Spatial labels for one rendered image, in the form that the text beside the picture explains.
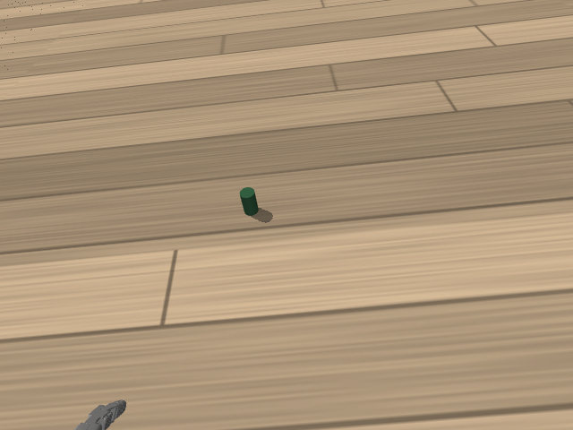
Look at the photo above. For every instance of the can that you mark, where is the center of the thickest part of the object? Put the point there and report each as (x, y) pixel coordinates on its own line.
(249, 202)

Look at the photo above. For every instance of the left robot hand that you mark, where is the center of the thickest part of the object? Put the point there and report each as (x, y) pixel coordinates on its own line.
(101, 417)

